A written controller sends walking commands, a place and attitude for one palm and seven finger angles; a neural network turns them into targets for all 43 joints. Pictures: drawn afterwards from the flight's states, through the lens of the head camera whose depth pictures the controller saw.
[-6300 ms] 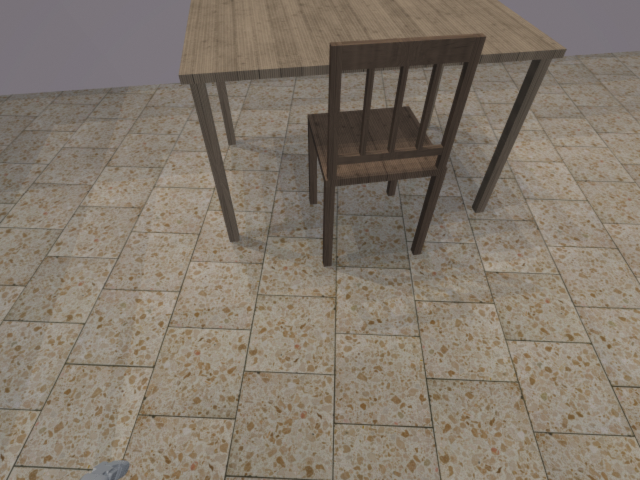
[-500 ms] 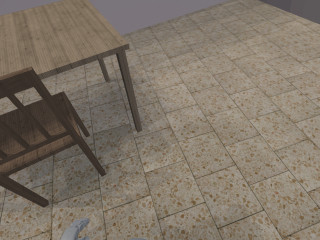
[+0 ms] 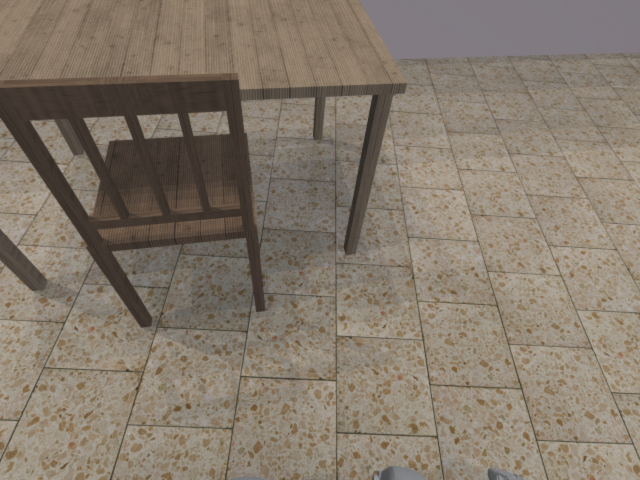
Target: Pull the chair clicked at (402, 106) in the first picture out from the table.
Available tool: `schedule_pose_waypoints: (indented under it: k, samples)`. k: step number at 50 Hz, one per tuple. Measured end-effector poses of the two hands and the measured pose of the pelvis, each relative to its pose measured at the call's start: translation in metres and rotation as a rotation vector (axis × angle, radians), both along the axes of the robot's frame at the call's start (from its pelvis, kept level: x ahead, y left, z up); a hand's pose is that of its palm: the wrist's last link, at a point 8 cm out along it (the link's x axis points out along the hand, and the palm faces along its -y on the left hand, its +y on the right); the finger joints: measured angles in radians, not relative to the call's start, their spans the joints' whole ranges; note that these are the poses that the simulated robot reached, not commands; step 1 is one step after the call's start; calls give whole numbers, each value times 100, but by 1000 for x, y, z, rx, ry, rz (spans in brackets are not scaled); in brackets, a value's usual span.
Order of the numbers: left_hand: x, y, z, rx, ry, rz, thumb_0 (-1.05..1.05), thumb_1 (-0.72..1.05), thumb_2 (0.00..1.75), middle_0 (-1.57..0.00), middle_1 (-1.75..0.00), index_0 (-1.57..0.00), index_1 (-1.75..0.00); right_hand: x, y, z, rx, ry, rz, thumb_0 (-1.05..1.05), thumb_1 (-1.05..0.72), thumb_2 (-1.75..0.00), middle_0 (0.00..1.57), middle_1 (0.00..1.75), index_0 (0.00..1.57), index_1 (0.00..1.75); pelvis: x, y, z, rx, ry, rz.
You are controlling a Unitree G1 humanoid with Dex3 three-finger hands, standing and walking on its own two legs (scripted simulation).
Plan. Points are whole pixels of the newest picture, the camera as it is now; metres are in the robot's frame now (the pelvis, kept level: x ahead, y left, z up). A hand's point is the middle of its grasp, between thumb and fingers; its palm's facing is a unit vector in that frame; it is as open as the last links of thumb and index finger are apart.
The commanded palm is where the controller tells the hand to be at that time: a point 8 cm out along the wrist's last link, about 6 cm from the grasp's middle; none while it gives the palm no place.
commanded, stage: turn to face it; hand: left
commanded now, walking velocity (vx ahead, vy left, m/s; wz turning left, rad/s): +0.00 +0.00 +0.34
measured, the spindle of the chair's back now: (150, 168) +0.66 +0.40 -0.09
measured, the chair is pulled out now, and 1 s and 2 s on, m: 0.00 0.00 0.00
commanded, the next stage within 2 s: take the last steps up to it in 0.32 s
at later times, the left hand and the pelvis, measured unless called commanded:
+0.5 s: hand out of the picture +0.02 +0.15 -0.13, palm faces +0.20 -0.95 -0.26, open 7.4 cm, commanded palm none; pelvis -0.01 -0.04 +0.01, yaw +9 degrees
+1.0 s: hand out of the picture -0.04 +0.21 -0.16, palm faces +0.28 -0.95 -0.16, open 7.4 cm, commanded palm none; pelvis +0.04 +0.05 +0.02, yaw +12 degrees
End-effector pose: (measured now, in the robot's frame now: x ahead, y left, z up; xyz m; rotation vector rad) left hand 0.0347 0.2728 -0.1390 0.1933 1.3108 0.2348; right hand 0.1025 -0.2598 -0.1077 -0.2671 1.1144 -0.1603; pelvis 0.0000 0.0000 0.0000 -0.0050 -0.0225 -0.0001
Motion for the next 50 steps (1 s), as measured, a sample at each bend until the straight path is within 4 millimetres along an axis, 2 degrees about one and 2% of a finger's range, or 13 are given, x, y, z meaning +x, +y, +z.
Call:
schedule_pose_waypoints:
  k: [4, 9, 15, 19, 25, 31, 34, 38, 42, 45, 47, 50]
  samples:
    - [-1, 4, 12, -3, -31, 19, 1, 91, 90, -20, -30, -19, -30, 1, 14, 3, 19, 10, 26, 1, -91, -90, 20, 30, 20, 30, -2, 4, 8, -4, -1, 26]
    - [3, -5, 21, 0, -67, 28, 1, 91, 90, -20, -30, -19, -30, -5, 24, -3, 62, 29, 36, 1, -91, -90, 20, 30, 20, 30, -4, 1, 12, 1, 0, 54]
    - [9, -32, 28, 12, -120, 31, 1, 91, 90, -20, -30, -19, -30, -23, 15, -23, 116, 76, 31, 1, -91, -90, 20, 30, 20, 30, -8, -16, 8, 22, 1, 87]
    - [1, -54, 31, 24, -155, 43, 1, 91, 90, -20, -30, -19, -30, -34, 2, -38, 141, 122, 30, 1, -91, -90, 20, 30, 20, 30, -11, -29, 4, 23, -6, 122]
    - [-30, -73, 38, 3, -125, 106, 0, 91, 90, -20, -30, -20, -30, -44, -11, -31, 132, 180, 55, 1, -91, -90, 20, 30, 20, 30, -15, -37, 15, 38, -8, 164]
    - [-74, -72, 35, -11, -68, 188, 0, 92, 90, -20, -30, -20, -30, -40, -9, -22, 106, 216, 114, 1, -91, -90, 20, 30, 20, 30, -12, -32, 20, 40, -1, 205]
    - [-103, -69, 31, -34, -6, 232, 0, 92, 90, -20, -30, -20, -30, -26, 2, -17, 93, 206, 152, 1, -91, -90, 20, 30, 20, 30, -9, -23, 21, 36, 6, 216]
    - [-143, -63, 21, -78, 103, 293, 0, 91, 90, -20, -30, -20, -30, 2, 30, -9, 78, 153, 202, 1, -91, -90, 19, 30, 20, 30, -3, -4, 19, 20, 13, 226]
    - [-168, -50, 3, -131, 213, 326, 1, 91, 90, -20, -30, -20, -30, 23, 61, -11, 58, 73, 219, 1, -91, -90, 20, 30, 20, 30, 6, 21, 7, -6, 8, 225]
    - [-156, -38, 2, -149, 245, 302, 1, 91, 90, -20, -30, -19, -30, 18, 78, -8, 64, 71, 193, 1, -91, -90, 20, 30, 20, 30, 16, 33, 10, -1, -2, 212]
    - [-133, -27, 4, -152, 213, 284, 1, 91, 90, -20, -30, -19, -30, 9, 81, -7, 55, 98, 159, 0, -93, -90, 20, 30, 20, 30, 25, 40, 14, 0, -5, 213]
    - [-88, -11, 6, -141, 132, 257, 1, 91, 90, -20, -30, -19, -30, -8, 86, -9, 57, 173, 129, 0, -93, -90, 20, 30, 20, 30, 40, 48, 17, 6, -6, 213]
